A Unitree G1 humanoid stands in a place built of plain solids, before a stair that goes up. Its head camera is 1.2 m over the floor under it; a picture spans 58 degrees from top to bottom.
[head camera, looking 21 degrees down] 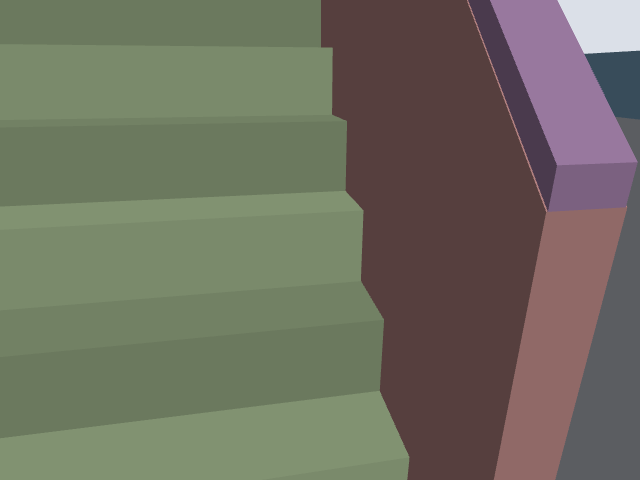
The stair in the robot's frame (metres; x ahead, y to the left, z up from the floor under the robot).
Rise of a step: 0.21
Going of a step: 0.21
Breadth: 1.20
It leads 10 degrees to the left of straight ahead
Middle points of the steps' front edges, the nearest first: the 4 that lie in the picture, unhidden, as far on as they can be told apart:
0.81 0.43 0.64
1.02 0.47 0.85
1.23 0.51 1.07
1.44 0.55 1.28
